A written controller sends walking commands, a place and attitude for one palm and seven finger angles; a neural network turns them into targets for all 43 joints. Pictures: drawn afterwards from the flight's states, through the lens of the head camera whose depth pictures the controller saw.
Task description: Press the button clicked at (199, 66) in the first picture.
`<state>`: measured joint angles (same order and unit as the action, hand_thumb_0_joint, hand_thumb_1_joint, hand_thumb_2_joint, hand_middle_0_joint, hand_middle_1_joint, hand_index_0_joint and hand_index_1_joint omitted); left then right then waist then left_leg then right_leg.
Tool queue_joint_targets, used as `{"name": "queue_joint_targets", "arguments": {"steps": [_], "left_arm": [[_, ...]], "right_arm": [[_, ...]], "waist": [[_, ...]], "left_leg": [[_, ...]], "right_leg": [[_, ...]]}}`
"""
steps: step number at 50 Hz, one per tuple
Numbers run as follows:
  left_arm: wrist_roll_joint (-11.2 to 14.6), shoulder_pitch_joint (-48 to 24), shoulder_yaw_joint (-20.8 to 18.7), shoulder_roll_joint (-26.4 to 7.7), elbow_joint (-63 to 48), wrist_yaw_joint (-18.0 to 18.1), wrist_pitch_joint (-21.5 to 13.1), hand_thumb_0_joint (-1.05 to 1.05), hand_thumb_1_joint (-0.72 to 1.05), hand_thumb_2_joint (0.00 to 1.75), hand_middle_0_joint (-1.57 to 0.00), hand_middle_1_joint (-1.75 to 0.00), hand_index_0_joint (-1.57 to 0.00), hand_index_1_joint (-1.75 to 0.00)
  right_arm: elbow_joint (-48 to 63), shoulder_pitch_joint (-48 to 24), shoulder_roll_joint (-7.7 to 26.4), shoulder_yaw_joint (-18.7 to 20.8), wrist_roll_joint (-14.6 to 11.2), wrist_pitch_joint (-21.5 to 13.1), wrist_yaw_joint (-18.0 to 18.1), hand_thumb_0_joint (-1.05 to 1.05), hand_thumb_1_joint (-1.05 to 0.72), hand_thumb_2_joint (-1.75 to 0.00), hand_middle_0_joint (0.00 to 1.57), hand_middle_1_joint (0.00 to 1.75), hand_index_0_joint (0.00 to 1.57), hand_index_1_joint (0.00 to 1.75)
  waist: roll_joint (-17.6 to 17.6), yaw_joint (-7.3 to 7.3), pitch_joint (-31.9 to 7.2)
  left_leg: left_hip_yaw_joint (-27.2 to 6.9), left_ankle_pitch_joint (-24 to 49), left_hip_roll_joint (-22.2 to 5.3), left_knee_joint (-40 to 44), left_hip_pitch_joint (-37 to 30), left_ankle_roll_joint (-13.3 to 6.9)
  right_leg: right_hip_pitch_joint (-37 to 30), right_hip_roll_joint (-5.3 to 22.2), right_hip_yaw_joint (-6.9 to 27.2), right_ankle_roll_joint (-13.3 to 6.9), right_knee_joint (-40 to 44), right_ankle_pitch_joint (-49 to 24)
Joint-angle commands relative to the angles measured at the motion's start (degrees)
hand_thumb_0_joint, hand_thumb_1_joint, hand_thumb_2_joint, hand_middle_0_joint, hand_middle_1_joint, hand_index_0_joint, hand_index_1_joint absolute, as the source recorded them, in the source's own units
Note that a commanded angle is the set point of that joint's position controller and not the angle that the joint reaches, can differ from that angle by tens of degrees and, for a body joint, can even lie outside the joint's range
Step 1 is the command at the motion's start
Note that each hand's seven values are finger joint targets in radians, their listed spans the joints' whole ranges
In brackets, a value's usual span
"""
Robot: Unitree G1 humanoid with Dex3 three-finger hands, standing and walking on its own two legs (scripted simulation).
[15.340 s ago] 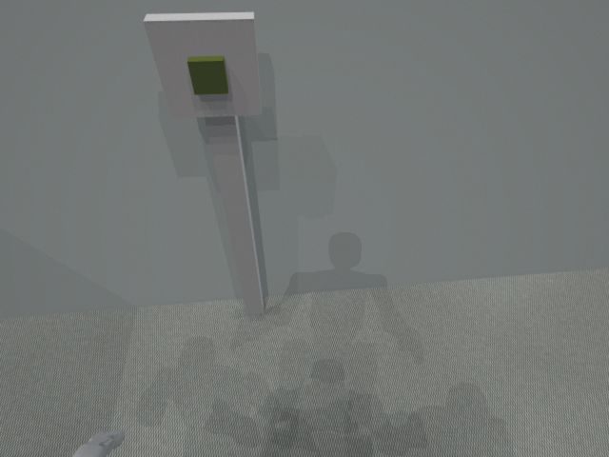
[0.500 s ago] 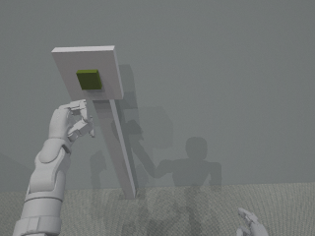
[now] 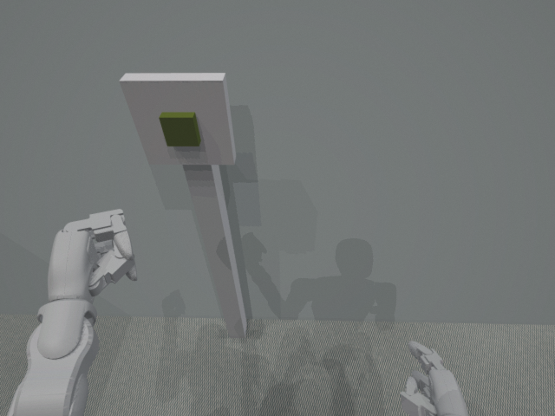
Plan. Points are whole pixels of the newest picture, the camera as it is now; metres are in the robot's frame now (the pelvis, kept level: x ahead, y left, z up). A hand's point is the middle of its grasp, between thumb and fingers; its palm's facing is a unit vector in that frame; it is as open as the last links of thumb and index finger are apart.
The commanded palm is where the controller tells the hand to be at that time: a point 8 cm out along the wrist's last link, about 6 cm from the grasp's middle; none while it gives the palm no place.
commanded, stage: draw the hand back to the body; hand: left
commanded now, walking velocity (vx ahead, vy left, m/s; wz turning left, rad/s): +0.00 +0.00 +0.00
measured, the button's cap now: (181, 128) +0.53 +0.23 +0.16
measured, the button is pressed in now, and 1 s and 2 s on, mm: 0 0 0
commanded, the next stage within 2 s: step back with the hand held close in 0.72 s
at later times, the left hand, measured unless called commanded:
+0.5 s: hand (76, 279) +0.21 +0.26 +0.16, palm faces +0.39 -0.85 -0.37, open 3.1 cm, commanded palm +0.17 +0.29 +0.18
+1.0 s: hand (74, 270) +0.22 +0.26 +0.16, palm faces +0.37 -0.82 -0.44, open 3.1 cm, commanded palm +0.16 +0.30 +0.17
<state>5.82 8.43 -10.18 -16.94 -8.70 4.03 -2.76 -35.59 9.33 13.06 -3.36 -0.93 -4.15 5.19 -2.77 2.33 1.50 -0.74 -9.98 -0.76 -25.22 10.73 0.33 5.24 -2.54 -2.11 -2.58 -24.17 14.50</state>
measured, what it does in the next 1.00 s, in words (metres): stands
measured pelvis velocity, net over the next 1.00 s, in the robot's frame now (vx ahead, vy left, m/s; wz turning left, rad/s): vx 0.03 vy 0.02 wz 0.00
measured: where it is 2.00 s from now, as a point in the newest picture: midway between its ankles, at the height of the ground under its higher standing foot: outside the picture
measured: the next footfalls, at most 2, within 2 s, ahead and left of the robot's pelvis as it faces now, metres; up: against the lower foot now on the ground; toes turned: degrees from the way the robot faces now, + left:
left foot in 1.88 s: -0.05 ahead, +0.18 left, +0.00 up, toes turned +3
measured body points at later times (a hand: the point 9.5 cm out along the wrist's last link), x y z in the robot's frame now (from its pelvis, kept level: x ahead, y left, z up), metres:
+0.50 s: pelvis +0.04 +0.02 +0.00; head +0.01 +0.00 +0.45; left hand +0.19 +0.30 +0.18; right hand +0.23 -0.20 -0.07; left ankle +0.05 +0.12 -0.74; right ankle -0.01 -0.09 -0.74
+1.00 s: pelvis +0.03 +0.02 +0.00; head +0.03 +0.00 +0.45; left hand +0.20 +0.30 +0.19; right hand +0.22 -0.21 -0.08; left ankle +0.05 +0.12 -0.74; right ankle -0.01 -0.09 -0.74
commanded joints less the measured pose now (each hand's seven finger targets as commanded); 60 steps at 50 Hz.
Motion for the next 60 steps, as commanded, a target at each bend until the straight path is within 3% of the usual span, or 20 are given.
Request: {"name": "queue_joint_targets", "arguments": {"steps": [1,5,8,10,14,22,26,30,34,38,41,42,43,44,45,46,49,54,58,60], "left_arm": [[-0.7,-9.4,-5.8,-10.1,-18.5,2.1,-6.4,0.0,0.9,0.9,-1.3,-1.5,-1.3,-1.5],[-0.7,-1.2,-6.2,-9.1,-18.2,2.0,-6.4,0.0,0.9,0.9,-1.3,-1.5,-1.3,-1.5],[-0.8,3.9,-8.1,-9.8,-18.6,1.8,-6.4,0.0,0.9,0.9,-1.3,-1.5,-1.3,-1.5],[-0.9,5.2,-8.3,-9.6,-21.5,1.8,-6.5,0.0,0.9,0.9,-1.3,-1.5,-1.3,-1.5],[-1.3,9.3,-9.7,-10.3,-26.7,2.0,-6.8,0.0,0.9,0.9,-1.3,-1.5,-1.3,-1.5],[-1.3,19.4,-12.2,-10.8,-30.8,2.4,-6.2,0.0,0.9,0.9,-1.3,-1.5,-1.3,-1.5],[-1.7,16.6,-10.3,-9.3,-29.6,2.4,-5.4,0.0,0.9,0.9,-1.3,-1.5,-1.3,-1.5],[-1.9,14.1,-10.5,-10.0,-30.6,2.8,-5.1,0.0,0.9,0.9,-1.3,-1.5,-1.3,-1.5],[-1.7,15.4,-10.8,-10.3,-31.8,3.0,-4.9,0.0,0.9,0.9,-1.3,-1.5,-1.3,-1.5],[-1.7,17.3,-12.1,-11.2,-31.8,3.0,-4.6,0.0,0.9,0.9,-1.3,-1.5,-1.3,-1.5],[-1.5,18.0,-11.7,-10.3,-29.9,2.8,-4.4,0.0,0.9,0.9,-1.3,-1.5,-1.3,-1.5],[-1.4,17.3,-12.6,-11.0,-29.2,2.9,-4.3,0.0,0.9,0.9,-1.3,-1.5,-1.3,-1.5],[-1.6,8.1,-22.4,-21.2,-33.3,3.4,-7.1,0.0,0.9,0.9,-1.3,-1.5,-1.3,-1.5],[-1.5,15.6,-17.8,-15.2,-29.8,2.7,-7.4,0.0,0.9,0.9,-1.3,-1.5,-1.3,-1.5],[-1.7,20.2,-15.6,-13.2,-27.8,2.2,-7.0,0.0,0.9,0.9,-1.3,-1.5,-1.3,-1.5],[-1.8,21.5,-13.7,-11.4,-27.8,1.8,-6.7,0.0,0.9,0.9,-1.3,-1.5,-1.3,-1.5],[-2.0,25.1,-13.4,-11.3,-30.1,1.9,-7.1,0.0,0.9,0.9,-1.3,-1.5,-1.3,-1.5],[-1.6,27.1,-16.3,-14.7,-35.1,3.0,-7.8,0.0,0.9,0.9,-1.3,-1.5,-1.3,-1.5],[-1.2,27.9,-19.0,-17.0,-35.8,4.0,-8.5,0.0,0.9,0.9,-1.3,-1.5,-1.3,-1.5],[-1.3,28.1,-17.7,-15.6,-35.7,4.2,-8.9,0.0,0.9,0.9,-1.3,-1.5,-1.3,-1.5]], "right_arm": [[8.8,-8.6,5.4,2.4,0.7,-3.4,0.4,0.0,-0.9,-0.9,0.2,0.3,0.2,0.3],[8.9,-8.7,5.7,2.8,0.9,-2.8,0.1,0.0,-0.9,-0.9,0.2,0.3,0.2,0.3],[8.8,-8.7,5.9,3.3,1.1,-2.4,-0.1,0.0,-0.9,-0.9,0.2,0.3,0.2,0.3],[9.1,-8.6,5.5,3.2,1.0,-1.8,-0.3,0.0,-0.9,-0.9,0.2,0.3,0.2,0.3],[9.6,-8.3,5.3,3.4,1.2,-2.1,-0.5,0.0,-0.9,-0.9,0.2,0.3,0.2,0.3],[10.7,-7.0,5.1,3.6,1.1,-2.3,-0.5,0.0,-0.9,-0.9,0.2,0.3,0.2,0.3],[10.3,-6.5,5.4,3.6,1.3,-1.9,-0.5,0.0,-0.9,-0.9,0.2,0.3,0.2,0.3],[10.4,-6.6,5.4,3.6,1.2,-1.8,-0.1,0.0,-0.9,-0.9,0.2,0.3,0.2,0.3],[10.6,-6.6,5.2,3.4,1.3,-1.9,-0.1,0.0,-0.9,-0.9,0.2,0.3,0.2,0.3],[10.7,-6.9,5.2,3.4,1.4,-1.9,-0.2,0.0,-0.9,-0.9,0.2,0.3,0.2,0.3],[10.6,-6.7,4.7,3.2,1.3,-1.4,-0.4,0.0,-0.9,-0.9,0.2,0.3,0.2,0.3],[10.5,-6.6,4.9,3.3,1.3,-1.1,-0.2,0.0,-0.9,-0.9,0.2,0.3,0.2,0.3],[13.3,-5.1,5.8,3.2,0.5,0.4,-0.6,0.0,-0.9,-0.9,0.2,0.3,0.2,0.3],[11.7,-6.1,5.7,3.9,1.0,1.1,-0.8,0.0,-0.9,-0.9,0.2,0.3,0.2,0.3],[11.8,-6.2,5.9,4.1,1.2,1.8,-1.0,0.0,-0.9,-0.9,0.2,0.3,0.2,0.3],[12.4,-5.9,6.2,4.3,1.0,2.6,-1.3,0.0,-0.9,-0.9,0.2,0.3,0.2,0.3],[13.2,-5.5,6.6,5.0,0.8,3.9,-1.4,0.0,-0.9,-0.9,0.2,0.3,0.2,0.3],[14.8,-5.3,6.4,5.6,0.0,5.3,-1.0,0.0,-0.9,-0.9,0.2,0.3,0.2,0.3],[15.1,-5.5,6.4,6.1,-0.1,5.5,-0.5,0.0,-0.9,-0.9,0.2,0.3,0.2,0.3],[15.1,-4.7,6.4,6.2,-0.2,5.3,-0.5,0.0,-0.9,-0.9,0.2,0.3,0.2,0.3]], "waist": [[-3.2,-0.02,-8.0],[2.4,0.4,-4.6],[4.1,0.86,-3.2],[1.1,0.89,-3.9],[-1.4,1.16,-5.6],[0.0,1.58,-5.2],[0.4,0.76,-2.5],[-0.1,0.91,-3.9],[-2.0,1.36,-6.5],[-1.1,1.76,-6.4],[-0.5,1.54,-4.0],[0.3,1.52,-4.1],[-2.2,-0.69,1.4],[1.9,-0.7,-0.6],[4.4,-0.8,-1.5],[4.1,-1.15,-2.7],[0.9,-1.47,-7.7],[1.3,-1.53,-12.6],[0.9,-1.51,-11.6],[0.7,-1.85,-10.4]], "left_leg": [[0.2,1.7,0.9,4.4,-10.3,-2.3],[0.3,2.5,0.6,5.2,-9.4,-2.5],[0.5,3.6,0.6,5.3,-9.0,-2.7],[0.5,4.7,0.5,5.2,-9.5,-2.6],[0.3,7.5,0.4,4.6,-10.0,-2.3],[0.3,11.4,0.2,3.2,-9.2,-2.0],[-0.2,10.2,0.1,3.6,-8.5,-2.0],[-0.5,9.7,0.1,3.6,-9.2,-2.2],[-0.4,12.6,0.2,2.9,-9.8,-2.1],[-0.2,13.8,0.1,2.6,-9.4,-1.9],[-0.2,12.7,0.1,2.9,-8.2,-1.7],[0.0,12.7,0.1,2.9,-8.2,-1.9],[-1.1,9.4,-0.7,1.5,-4.8,-2.8],[-2.1,10.6,-0.9,-0.5,-3.6,-3.1],[-1.8,12.9,-1.0,-1.0,-4.5,-3.3],[-1.4,14.8,-1.2,-1.4,-5.0,-3.2],[-1.0,21.1,-2.1,-1.5,-6.5,-3.3],[-1.3,23.0,-2.8,-1.9,-5.5,-3.2],[-1.6,17.7,-2.9,-1.6,-2.6,-2.9],[-2.3,15.1,-3.1,-1.1,-0.4,-2.9]], "right_leg": [[3.9,2.6,2.4,1.5,8.4,-3.5],[3.8,2.3,2.1,1.9,9.3,-4.0],[3.8,2.1,2.2,2.0,10.0,-4.8],[2.9,2.4,2.1,1.9,9.0,-6.2],[1.5,2.4,1.8,1.6,8.0,-9.1],[1.5,2.0,1.3,1.7,6.6,-13.7],[3.1,1.9,0.9,1.7,6.7,-11.8],[2.8,2.1,1.1,1.7,6.5,-11.0],[0.9,2.3,1.3,1.5,5.6,-14.1],[0.8,2.0,1.3,1.5,5.9,-15.5],[1.4,2.1,0.9,1.6,5.8,-14.9],[1.5,2.1,1.0,1.7,5.9,-15.0],[6.5,4.7,4.3,2.1,9.4,-16.8],[6.6,6.0,4.6,2.2,8.9,-18.4],[6.9,6.3,4.5,2.5,8.5,-20.8],[6.5,6.5,4.0,2.9,7.8,-22.6],[5.6,6.2,2.9,3.8,5.2,-25.0],[4.4,6.0,2.7,3.9,2.4,-25.0],[6.5,5.9,3.7,3.7,2.7,-19.8],[6.8,5.8,3.7,3.5,2.5,-16.4]]}}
